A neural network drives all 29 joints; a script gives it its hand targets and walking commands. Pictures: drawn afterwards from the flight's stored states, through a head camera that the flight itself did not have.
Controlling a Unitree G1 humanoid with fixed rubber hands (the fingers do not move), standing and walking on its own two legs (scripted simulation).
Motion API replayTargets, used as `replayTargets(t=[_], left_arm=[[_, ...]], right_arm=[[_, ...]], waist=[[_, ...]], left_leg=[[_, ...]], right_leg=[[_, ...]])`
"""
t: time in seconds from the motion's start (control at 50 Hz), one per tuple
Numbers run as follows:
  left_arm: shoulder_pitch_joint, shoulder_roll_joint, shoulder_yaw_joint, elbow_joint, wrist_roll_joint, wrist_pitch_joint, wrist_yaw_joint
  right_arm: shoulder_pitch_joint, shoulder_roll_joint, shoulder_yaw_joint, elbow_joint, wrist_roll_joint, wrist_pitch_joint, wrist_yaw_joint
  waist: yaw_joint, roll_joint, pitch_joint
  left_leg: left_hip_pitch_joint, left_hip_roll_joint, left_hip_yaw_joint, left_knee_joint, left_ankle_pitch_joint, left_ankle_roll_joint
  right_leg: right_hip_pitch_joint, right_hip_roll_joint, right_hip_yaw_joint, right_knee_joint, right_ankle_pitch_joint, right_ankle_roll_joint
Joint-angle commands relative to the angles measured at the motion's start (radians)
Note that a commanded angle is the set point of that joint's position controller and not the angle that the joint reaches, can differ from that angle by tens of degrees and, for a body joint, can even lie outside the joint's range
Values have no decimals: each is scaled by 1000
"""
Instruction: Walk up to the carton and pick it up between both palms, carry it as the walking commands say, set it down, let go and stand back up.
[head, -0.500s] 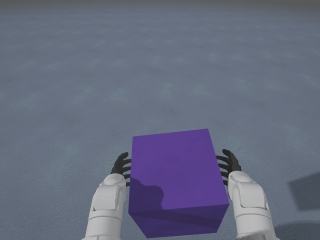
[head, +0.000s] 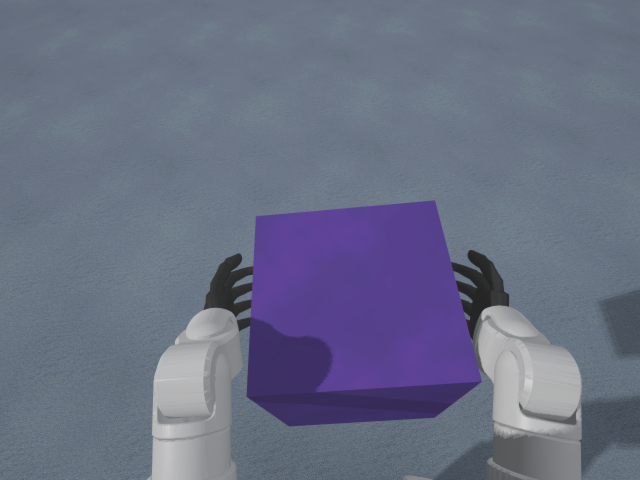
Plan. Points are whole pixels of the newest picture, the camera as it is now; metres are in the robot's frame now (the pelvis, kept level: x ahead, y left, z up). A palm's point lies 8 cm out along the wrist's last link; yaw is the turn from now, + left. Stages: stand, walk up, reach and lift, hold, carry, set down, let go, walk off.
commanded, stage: carry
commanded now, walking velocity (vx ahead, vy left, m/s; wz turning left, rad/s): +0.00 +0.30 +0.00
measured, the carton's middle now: (353, 326) +0.31 +0.00 +0.01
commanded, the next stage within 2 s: none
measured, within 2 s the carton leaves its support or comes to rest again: neither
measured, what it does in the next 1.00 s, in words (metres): steps to the left: right foot, then left foot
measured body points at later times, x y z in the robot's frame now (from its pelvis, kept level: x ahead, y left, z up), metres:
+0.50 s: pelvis +0.01 +0.10 -0.01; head +0.03 +0.12 +0.44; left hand +0.29 +0.26 +0.06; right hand +0.30 -0.04 +0.08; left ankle +0.05 +0.20 -0.73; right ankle +0.02 -0.07 -0.72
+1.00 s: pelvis -0.04 +0.20 -0.01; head -0.03 +0.18 +0.44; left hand +0.25 +0.33 +0.08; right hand +0.24 +0.03 +0.07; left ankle -0.02 +0.30 -0.67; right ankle -0.02 +0.06 -0.73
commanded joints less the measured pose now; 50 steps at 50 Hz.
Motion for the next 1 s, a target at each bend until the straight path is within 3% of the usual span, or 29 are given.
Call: replayTargets(t=[0.0,0.04,0.1,0.12,0.14,0.16,0.2,0.24,0.34,0.36,0.38,0.4,0.42,0.44,0.48,0.54,0.56,0.6,0.66,0.74,0.76,0.78,0.8,0.82,0.84,0.86,0.9,0.92,0.98], left_arm=[[-420,-921,-689,-260,-397,12,-99],[-401,-911,-677,-304,-407,13,-102],[-409,-913,-685,-330,-414,12,-112],[-338,-914,-649,-245,-386,22,-108],[-346,-880,-642,-281,-390,18,-114],[-303,-884,-624,-238,-377,18,-109],[-280,-908,-619,-233,-381,17,-121],[-328,-917,-623,-199,-396,26,-124],[-392,-941,-660,-287,-400,15,-117],[-368,-914,-648,-281,-386,14,-109],[-376,-904,-669,-322,-399,13,-108],[-377,-909,-669,-314,-396,24,-110],[-408,-901,-695,-362,-402,20,-105],[-416,-908,-714,-338,-404,27,-112],[-415,-914,-708,-312,-398,28,-108],[-381,-916,-704,-279,-393,29,-112],[-401,-913,-695,-291,-397,29,-111],[-408,-915,-699,-314,-403,25,-114],[-414,-904,-711,-317,-397,31,-116],[-405,-901,-682,-305,-403,41,-125],[-355,-906,-648,-257,-383,47,-129],[-323,-881,-602,-204,-363,50,-133],[-306,-876,-575,-160,-362,56,-137],[-349,-889,-593,-160,-370,61,-140],[-356,-891,-578,-142,-362,49,-143],[-359,-932,-575,-159,-375,51,-146],[-386,-961,-602,-199,-399,43,-140],[-396,-943,-620,-234,-394,31,-141],[-342,-936,-600,-244,-378,29,-128]], right_arm=[[-374,862,722,-311,291,48,121],[-388,867,744,-369,300,44,113],[-380,875,760,-365,290,56,100],[-377,871,758,-316,283,64,93],[-380,888,780,-334,299,68,97],[-387,886,776,-311,306,70,95],[-396,882,773,-341,313,67,100],[-420,874,758,-321,308,70,101],[-399,929,756,-301,322,62,116],[-406,920,756,-306,330,57,112],[-321,909,744,-276,315,62,117],[-351,917,739,-262,315,62,120],[-315,915,730,-262,322,58,123],[-347,895,719,-297,324,55,125],[-305,923,721,-237,298,78,129],[-323,879,715,-283,285,67,130],[-312,896,723,-257,289,74,136],[-314,912,734,-259,295,69,134],[-323,887,728,-277,292,71,138],[-370,895,753,-318,296,80,129],[-408,908,775,-305,315,87,126],[-389,892,783,-282,296,99,117],[-390,875,778,-290,283,104,108],[-424,911,785,-232,287,116,113],[-545,873,795,-303,304,106,121],[-571,897,803,-327,325,103,119],[-522,928,803,-323,325,96,113],[-471,910,781,-317,313,86,118],[-466,938,814,-351,336,87,111]], waist=[[-27,77,-480],[-30,120,-486],[4,62,-532],[25,1,-549],[13,-313,-581],[17,-331,-559],[6,-215,-488],[0,-235,-455],[-9,-225,-507],[-15,-201,-518],[-23,-110,-539],[-25,90,-531],[-19,339,-511],[-17,333,-510],[-27,129,-456],[-23,118,-476],[-24,102,-501],[-25,155,-493],[-29,155,-472],[-7,125,-471],[23,101,-476],[41,-224,-447],[5,-517,-413],[2,-412,-274],[-2,-321,-277],[-3,-217,-290],[-7,-221,-372],[-3,-180,-385],[11,-299,-477]], left_leg=[[405,265,-120,-37,1100,68],[399,246,-114,0,1033,109],[220,181,-60,165,1043,37],[-34,129,-37,258,786,-32],[-276,-3,-3,419,117,-106],[-404,-23,-71,544,-244,-102],[-382,58,-163,566,-175,-77],[-373,102,-124,396,-140,-90],[-103,94,-82,43,-4,-55],[0,49,-7,-70,56,-52],[136,44,-25,-202,68,-53],[270,215,-174,-245,342,-16],[388,399,-376,-186,870,43],[346,384,-300,-124,918,108],[278,339,-168,-127,730,125],[352,271,-98,-80,823,107],[338,284,-127,-88,725,124],[346,287,-148,-83,816,128],[256,293,-192,-156,636,114],[47,251,-114,-257,340,4],[-93,217,-56,-213,247,-64],[-312,101,76,52,242,-172],[-447,61,-15,396,-172,-133],[-487,75,-165,582,-182,-94],[-409,89,-228,672,-89,-84],[-367,76,-195,645,-45,-74],[-332,79,-83,412,-77,-70],[-333,67,-67,339,-99,-81],[-322,69,-22,239,-109,-81]], right_leg=[[-155,-4,-75,58,-4,-26],[-85,-24,-60,-102,3,-35],[214,-63,-31,-424,264,-87],[479,-187,123,-433,597,-140],[672,-471,477,-426,1139,-225],[736,-486,523,-390,1287,-298],[615,-478,481,-435,1006,-280],[558,-450,410,-468,876,-252],[394,-403,287,-425,831,-183],[334,-328,186,-386,771,-137],[249,-272,140,-301,575,-96],[84,-169,23,-158,260,-27],[-151,-30,-97,60,-200,25],[-144,-28,-45,177,-276,11],[-137,-50,-33,258,-187,5],[-145,-39,-84,126,-101,11],[-118,-47,-78,127,-82,10],[-101,-39,-85,103,-89,-6],[-49,-28,-91,72,-89,-18],[227,-44,-85,-170,-71,-67],[420,-77,-49,-379,14,-103],[578,-318,281,-669,-31,-170],[474,-587,657,-713,-41,-266],[324,-578,641,-723,-47,-311],[241,-503,518,-694,-72,-282],[265,-430,389,-653,16,-217],[402,-381,252,-540,428,-164],[469,-391,263,-498,699,-181],[601,-416,246,-459,942,-191]])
